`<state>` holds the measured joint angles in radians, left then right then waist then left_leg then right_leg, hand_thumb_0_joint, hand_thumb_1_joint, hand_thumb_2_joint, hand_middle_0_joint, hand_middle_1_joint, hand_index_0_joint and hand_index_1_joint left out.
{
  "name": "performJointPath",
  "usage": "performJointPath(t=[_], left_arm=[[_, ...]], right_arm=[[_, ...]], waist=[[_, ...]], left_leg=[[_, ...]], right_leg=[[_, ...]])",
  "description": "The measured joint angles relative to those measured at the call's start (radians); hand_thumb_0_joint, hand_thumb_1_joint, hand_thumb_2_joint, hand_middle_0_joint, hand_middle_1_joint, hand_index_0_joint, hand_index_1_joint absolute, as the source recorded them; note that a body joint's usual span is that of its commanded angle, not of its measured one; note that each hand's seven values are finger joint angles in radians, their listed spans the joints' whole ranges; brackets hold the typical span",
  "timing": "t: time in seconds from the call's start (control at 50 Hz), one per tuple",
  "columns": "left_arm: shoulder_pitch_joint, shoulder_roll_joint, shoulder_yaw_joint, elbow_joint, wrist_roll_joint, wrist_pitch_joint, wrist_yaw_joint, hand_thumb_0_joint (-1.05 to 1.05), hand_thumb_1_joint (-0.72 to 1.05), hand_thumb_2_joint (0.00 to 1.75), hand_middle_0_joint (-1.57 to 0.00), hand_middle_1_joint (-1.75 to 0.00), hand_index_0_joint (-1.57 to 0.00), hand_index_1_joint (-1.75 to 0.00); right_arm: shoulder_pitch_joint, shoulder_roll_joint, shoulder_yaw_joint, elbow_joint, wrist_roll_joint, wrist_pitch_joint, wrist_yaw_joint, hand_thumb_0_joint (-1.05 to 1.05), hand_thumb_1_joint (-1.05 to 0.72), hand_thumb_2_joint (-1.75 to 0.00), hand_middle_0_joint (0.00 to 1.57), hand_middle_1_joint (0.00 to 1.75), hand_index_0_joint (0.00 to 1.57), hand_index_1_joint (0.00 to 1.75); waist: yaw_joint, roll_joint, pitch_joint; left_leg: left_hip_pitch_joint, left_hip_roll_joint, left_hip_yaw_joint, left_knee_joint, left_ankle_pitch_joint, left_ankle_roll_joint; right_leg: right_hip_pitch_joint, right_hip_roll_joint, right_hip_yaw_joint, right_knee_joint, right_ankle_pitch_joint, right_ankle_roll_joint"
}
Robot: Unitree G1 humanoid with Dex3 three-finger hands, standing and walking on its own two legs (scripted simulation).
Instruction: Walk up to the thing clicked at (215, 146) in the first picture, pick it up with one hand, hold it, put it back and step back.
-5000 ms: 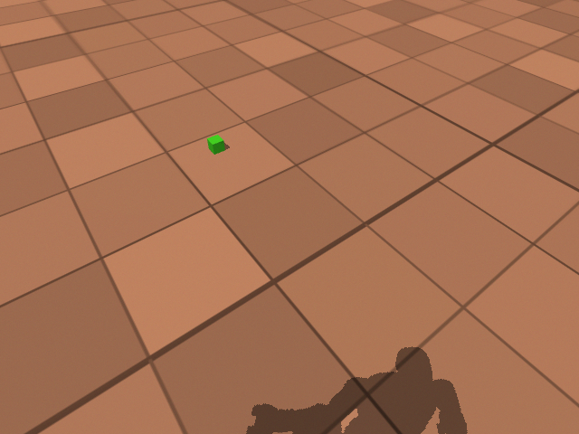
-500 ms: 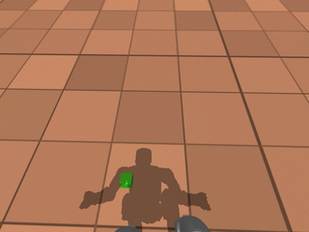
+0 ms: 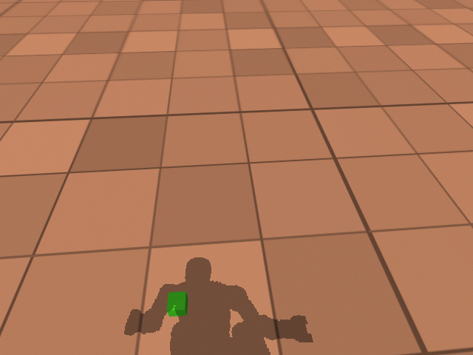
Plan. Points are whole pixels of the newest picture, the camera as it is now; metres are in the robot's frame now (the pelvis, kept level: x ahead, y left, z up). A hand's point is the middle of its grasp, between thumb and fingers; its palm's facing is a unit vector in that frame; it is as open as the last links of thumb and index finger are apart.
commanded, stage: walk up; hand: left
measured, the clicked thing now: (177, 304) +0.47 +0.24 -0.71
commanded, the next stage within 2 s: none
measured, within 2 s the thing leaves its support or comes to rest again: neither
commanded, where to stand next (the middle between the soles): +0.11 -0.02 m, yaw +4 degrees
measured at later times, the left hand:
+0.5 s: hand out of the picture +0.08 +0.25 -0.13, palm faces +0.05 -0.93 -0.37, open 7.4 cm
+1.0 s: hand out of the picture +0.11 +0.26 -0.12, palm faces +0.09 -0.93 -0.35, open 7.4 cm
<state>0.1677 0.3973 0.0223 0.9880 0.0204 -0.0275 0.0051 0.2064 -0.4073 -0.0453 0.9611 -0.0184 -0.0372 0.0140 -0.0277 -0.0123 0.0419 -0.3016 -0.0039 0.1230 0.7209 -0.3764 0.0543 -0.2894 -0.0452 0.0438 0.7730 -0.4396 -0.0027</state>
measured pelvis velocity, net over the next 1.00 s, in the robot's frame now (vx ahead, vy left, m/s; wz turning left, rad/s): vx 0.03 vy -0.01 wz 0.08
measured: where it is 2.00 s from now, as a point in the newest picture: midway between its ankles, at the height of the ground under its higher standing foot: outside the picture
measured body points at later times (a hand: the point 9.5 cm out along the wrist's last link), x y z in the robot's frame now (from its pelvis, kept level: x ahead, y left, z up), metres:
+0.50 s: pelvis +0.01 -0.02 +0.02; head +0.03 -0.02 +0.46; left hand +0.08 +0.29 -0.11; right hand +0.09 -0.33 -0.12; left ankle +0.00 +0.11 -0.71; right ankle +0.05 -0.15 -0.71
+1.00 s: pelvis +0.03 -0.01 +0.03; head +0.04 -0.01 +0.48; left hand +0.11 +0.31 -0.09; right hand +0.16 -0.30 -0.10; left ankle +0.00 +0.11 -0.71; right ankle +0.05 -0.15 -0.71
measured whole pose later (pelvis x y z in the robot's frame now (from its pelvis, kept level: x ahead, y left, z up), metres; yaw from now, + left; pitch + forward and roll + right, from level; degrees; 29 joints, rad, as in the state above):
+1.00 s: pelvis +0.03 -0.01 +0.03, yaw +4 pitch -2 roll +0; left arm 0.02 0.36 0.03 1.17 0.02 -0.01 -0.01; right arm 0.06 -0.35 0.00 1.12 -0.01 -0.02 0.01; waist 0.01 0.00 0.05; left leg -0.13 -0.01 -0.03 0.40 -0.24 0.00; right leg -0.16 -0.07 -0.10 0.39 -0.20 0.03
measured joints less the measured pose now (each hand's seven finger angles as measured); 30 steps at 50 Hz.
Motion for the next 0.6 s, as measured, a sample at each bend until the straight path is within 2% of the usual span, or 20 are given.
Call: performJointPath(t=[0.06, 0.1, 0.14, 0.18, 0.2, 0.22, 0.28, 0.34, 0.4, 0.46, 0.6], left_arm=[[-0.01, 0.009, 0.005, 0.022, -0.003, 0.009, 0.003, 0.0, 0.9, 0.9, -0.21, -0.3, -0.2, -0.3], [-0.015, 0.018, 0.011, 0.027, -0.007, 0.003, 0.002, 0.0, 0.9, 0.9, -0.2, -0.3, -0.2, -0.3], [-0.013, 0.022, 0.016, 0.029, -0.009, -0.006, -0.002, 0.0, 0.9, 0.9, -0.2, -0.3, -0.2, -0.3], [-0.01, 0.025, 0.02, 0.036, -0.006, -0.012, -0.005, 0.0, 0.9, 0.9, -0.2, -0.3, -0.2, -0.3], [-0.009, 0.027, 0.023, 0.04, -0.004, -0.014, -0.004, 0.0, 0.9, 0.9, -0.2, -0.3, -0.2, -0.3], [-0.012, 0.021, 0.025, 0.048, 0.0, -0.016, 0.0, 0.0, 0.9, 0.9, -0.2, -0.3, -0.2, -0.3], [-0.015, -0.002, 0.012, 0.06, 0.008, -0.015, 0.001, 0.0, 0.9, 0.9, -0.2, -0.3, -0.2, -0.3], [-0.029, -0.024, 0.006, 0.062, 0.012, -0.011, 0.002, 0.0, 0.9, 0.9, -0.2, -0.3, -0.2, -0.3], [-0.046, -0.036, 0.006, 0.058, 0.013, -0.006, -0.002, 0.0, 0.9, 0.9, -0.21, -0.3, -0.2, -0.3], [-0.069, -0.036, 0.008, 0.066, 0.005, 0.01, -0.007, 0.0, 0.9, 0.9, -0.21, -0.3, -0.2, -0.3], [-0.095, -0.039, 0.007, 0.124, -0.009, 0.011, -0.014, 0.0, 0.9, 0.9, -0.2, -0.3, -0.2, -0.3]], right_arm=[[0.006, 0.008, 0.002, 0.0, -0.001, -0.018, 0.001, 0.01, -0.9, -0.9, 0.21, 0.3, 0.21, 0.29], [0.011, 0.016, 0.008, 0.005, -0.003, -0.018, -0.001, 0.01, -0.9, -0.9, 0.21, 0.3, 0.21, 0.29], [0.011, 0.019, 0.014, 0.017, -0.004, -0.009, -0.001, 0.01, -0.9, -0.9, 0.21, 0.3, 0.21, 0.3], [0.009, 0.019, 0.021, 0.027, 0.0, 0.006, 0.0, 0.01, -0.9, -0.9, 0.21, 0.3, 0.21, 0.3], [0.007, 0.02, 0.025, 0.032, 0.003, 0.014, 0.0, 0.01, -0.9, -0.9, 0.21, 0.3, 0.21, 0.3], [0.0, 0.019, 0.026, 0.039, 0.007, 0.023, 0.0, 0.01, -0.9, -0.9, 0.21, 0.3, 0.21, 0.3], [-0.021, 0.017, 0.024, 0.056, 0.012, 0.05, -0.002, 0.01, -0.9, -0.9, 0.21, 0.3, 0.21, 0.29], [-0.039, 0.011, 0.02, 0.065, 0.016, 0.054, -0.001, 0.01, -0.9, -0.9, 0.21, 0.3, 0.21, 0.29], [-0.047, 0.008, 0.015, 0.075, 0.014, 0.047, 0.0, 0.01, -0.9, -0.9, 0.21, 0.3, 0.2, 0.29], [-0.055, 0.014, 0.01, 0.094, 0.004, 0.033, -0.002, 0.01, -0.9, -0.9, 0.21, 0.3, 0.2, 0.29], [-0.076, 0.042, 0.037, 0.143, 0.005, 0.019, 0.0, 0.01, -0.9, -0.9, 0.21, 0.3, 0.2, 0.29]], waist=[[0.001, 0.008, 0.011], [0.003, 0.01, 0.027], [0.007, 0.016, 0.039], [0.011, 0.019, 0.044], [0.016, 0.017, 0.045], [0.018, 0.03, 0.051], [0.023, 0.05, 0.051], [0.03, 0.058, 0.058], [0.035, 0.05, 0.057], [0.037, 0.019, 0.055], [0.038, 0.001, 0.014]], left_leg=[[0.025, 0.012, 0.001, -0.039, 0.013, 0.002], [0.047, 0.019, -0.004, -0.077, 0.034, -0.004], [0.062, 0.029, -0.008, -0.101, 0.046, -0.015], [0.06, 0.035, -0.013, -0.092, 0.041, -0.027], [0.054, 0.037, -0.014, -0.076, 0.031, -0.035], [0.049, 0.047, -0.022, -0.057, 0.022, -0.042], [0.021, 0.018, -0.094, 0.003, -0.1, -0.043], [0.004, 0.0, -0.143, 0.034, -0.135, -0.037], [0.019, 0.007, -0.145, -0.021, -0.101, -0.037], [0.062, -0.004, -0.125, -0.14, 0.078, -0.055], [0.101, 0.009, -0.133, -0.187, 0.077, -0.061]], right_leg=[[-0.052, 0.03, -0.001, 0.105, -0.059, -0.018], [-0.074, 0.029, -0.026, 0.109, -0.054, -0.024], [-0.066, 0.018, -0.056, 0.03, 0.001, -0.025], [-0.031, 0.013, -0.07, -0.095, 0.106, -0.024], [-0.015, 0.013, -0.067, -0.142, 0.161, -0.018], [-0.012, 0.022, -0.074, -0.144, 0.173, -0.01], [-0.018, 0.025, -0.087, -0.139, 0.161, -0.012], [-0.015, 0.014, -0.098, -0.158, 0.169, -0.01], [-0.017, -0.005, -0.108, -0.162, 0.169, -0.002], [-0.022, -0.036, -0.104, -0.139, 0.154, 0.013], [0.045, -0.02, -0.116, -0.243, 0.191, 0.025]])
